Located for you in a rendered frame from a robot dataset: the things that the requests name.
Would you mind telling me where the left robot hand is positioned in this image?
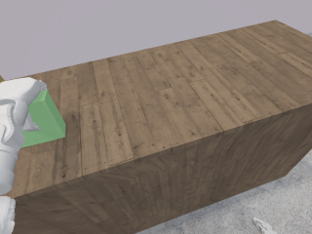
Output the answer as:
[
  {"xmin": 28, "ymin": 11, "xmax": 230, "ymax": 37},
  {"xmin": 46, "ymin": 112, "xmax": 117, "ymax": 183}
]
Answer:
[{"xmin": 0, "ymin": 77, "xmax": 48, "ymax": 132}]

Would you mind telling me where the table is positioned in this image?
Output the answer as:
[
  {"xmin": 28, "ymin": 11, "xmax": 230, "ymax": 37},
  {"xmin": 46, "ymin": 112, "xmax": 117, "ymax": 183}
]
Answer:
[{"xmin": 0, "ymin": 19, "xmax": 312, "ymax": 234}]

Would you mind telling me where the right robot hand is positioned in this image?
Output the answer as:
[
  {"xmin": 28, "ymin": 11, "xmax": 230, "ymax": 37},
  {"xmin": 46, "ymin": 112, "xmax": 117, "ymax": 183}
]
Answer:
[{"xmin": 252, "ymin": 217, "xmax": 277, "ymax": 234}]

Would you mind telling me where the robot left forearm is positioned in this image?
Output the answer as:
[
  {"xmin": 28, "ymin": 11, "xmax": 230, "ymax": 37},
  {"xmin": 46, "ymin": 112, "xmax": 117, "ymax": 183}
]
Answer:
[{"xmin": 0, "ymin": 97, "xmax": 29, "ymax": 195}]

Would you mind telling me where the sponge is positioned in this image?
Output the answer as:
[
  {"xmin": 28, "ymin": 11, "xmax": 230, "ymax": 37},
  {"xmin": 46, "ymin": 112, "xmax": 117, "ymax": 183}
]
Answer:
[{"xmin": 22, "ymin": 90, "xmax": 66, "ymax": 148}]

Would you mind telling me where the left robot upper arm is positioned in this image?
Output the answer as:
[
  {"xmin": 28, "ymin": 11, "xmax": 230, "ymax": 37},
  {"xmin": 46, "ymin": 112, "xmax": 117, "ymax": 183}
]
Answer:
[{"xmin": 0, "ymin": 196, "xmax": 16, "ymax": 234}]

